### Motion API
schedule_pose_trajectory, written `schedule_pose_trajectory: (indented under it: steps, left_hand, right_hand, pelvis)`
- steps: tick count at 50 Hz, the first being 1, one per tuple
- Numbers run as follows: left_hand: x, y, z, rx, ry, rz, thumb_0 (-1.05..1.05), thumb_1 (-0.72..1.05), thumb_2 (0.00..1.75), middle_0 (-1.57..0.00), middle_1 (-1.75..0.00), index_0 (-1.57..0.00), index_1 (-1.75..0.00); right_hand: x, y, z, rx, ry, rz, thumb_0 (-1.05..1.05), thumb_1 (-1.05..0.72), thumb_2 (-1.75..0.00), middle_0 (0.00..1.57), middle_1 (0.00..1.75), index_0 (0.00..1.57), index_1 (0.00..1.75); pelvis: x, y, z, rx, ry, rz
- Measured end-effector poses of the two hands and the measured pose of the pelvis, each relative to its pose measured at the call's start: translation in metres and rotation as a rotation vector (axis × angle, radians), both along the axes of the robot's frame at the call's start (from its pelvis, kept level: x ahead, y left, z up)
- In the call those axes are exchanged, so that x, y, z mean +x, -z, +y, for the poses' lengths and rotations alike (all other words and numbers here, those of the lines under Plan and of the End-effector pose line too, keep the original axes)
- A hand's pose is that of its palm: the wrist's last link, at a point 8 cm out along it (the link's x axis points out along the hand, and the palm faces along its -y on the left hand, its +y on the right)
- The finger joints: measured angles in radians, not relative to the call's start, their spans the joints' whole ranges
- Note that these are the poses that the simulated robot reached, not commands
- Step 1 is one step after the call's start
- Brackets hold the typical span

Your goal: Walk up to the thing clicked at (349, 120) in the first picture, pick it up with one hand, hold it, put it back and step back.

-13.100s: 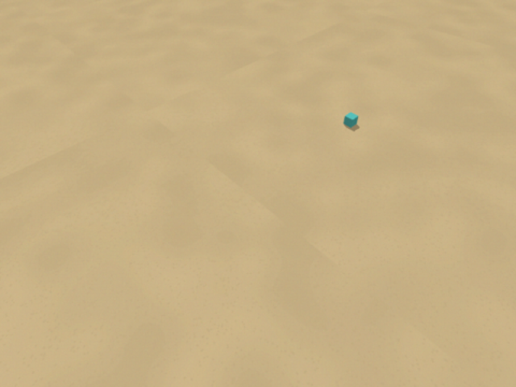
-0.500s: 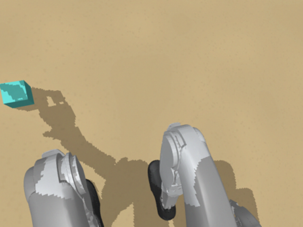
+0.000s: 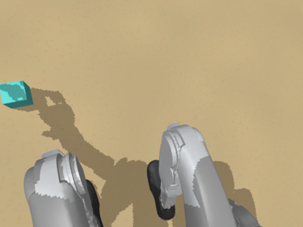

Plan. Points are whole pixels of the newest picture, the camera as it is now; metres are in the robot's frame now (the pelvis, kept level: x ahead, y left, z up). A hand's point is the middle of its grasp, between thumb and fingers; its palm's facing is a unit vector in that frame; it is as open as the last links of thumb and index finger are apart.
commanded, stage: rise first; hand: left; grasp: from above
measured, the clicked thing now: (17, 94) +0.50 +0.32 -0.29
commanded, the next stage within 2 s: approach in 0.50 s
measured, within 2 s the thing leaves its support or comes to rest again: neither
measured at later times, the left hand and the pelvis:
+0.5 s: hand out of the picture +0.45 +0.36 -0.16, palm faces -0.46 -0.08 -0.88, open 13.8 cm; pelvis +0.00 +0.00 +0.00, yaw +0 degrees
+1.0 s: hand (1, 81) +0.50 +0.31 -0.16, palm faces -0.41 -0.06 -0.91, open 14.0 cm; pelvis +0.00 +0.00 +0.00, yaw +0 degrees
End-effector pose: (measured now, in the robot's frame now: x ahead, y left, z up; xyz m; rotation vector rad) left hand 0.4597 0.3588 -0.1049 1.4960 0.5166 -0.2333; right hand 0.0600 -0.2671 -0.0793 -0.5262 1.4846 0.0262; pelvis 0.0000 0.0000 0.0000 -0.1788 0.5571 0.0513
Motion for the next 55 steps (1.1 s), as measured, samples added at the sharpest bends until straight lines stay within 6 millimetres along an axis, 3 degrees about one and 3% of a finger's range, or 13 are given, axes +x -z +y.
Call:
schedule_pose_trajectory:
  steps: [37,41,50,55]
  left_hand:
    - [0.004,0.0,0.004,0.015,-0.008,0.022,0.0,-0.5,0.98,-0.13,-0.93,-0.14,-0.94]
    - [0.009,0.004,-0.004,0.008,0.017,0.036,0.0,-0.51,0.99,-0.12,-0.95,-0.13,-0.95]
    - [0.038,0.001,-0.043,-0.014,0.076,-0.062,0.0,-0.52,1.01,-0.11,-0.97,-0.12,-0.97]
    - [0.037,-0.001,-0.049,0.008,0.03,-0.032,0.0,-0.52,1.01,-0.1,-0.98,-0.11,-0.97]
  right_hand:
    - [-0.006,-0.002,0.002,-0.006,-0.002,-0.001,0.0,-0.91,-0.89,0.2,0.3,0.2,0.3]
    - [-0.008,-0.003,0.003,-0.006,-0.005,0.008,0.0,-0.9,-0.89,0.2,0.3,0.2,0.3]
    - [-0.018,-0.01,0.003,-0.013,0.033,-0.008,0.0,-0.9,-0.89,0.2,0.3,0.2,0.3]
    - [-0.025,-0.009,0.006,0.008,0.062,-0.017,0.0,-0.9,-0.89,0.2,0.3,0.2,0.3]
  pelvis:
    - [-0.001,0.002,0.0,-0.002,0.002,-0.002]
    - [-0.001,0.001,0.0,0.001,0.0,0.0]
    - [0.001,0.001,0.0,-0.005,0.005,0.01]
    - [0.0,-0.002,0.0,-0.002,0.009,0.014]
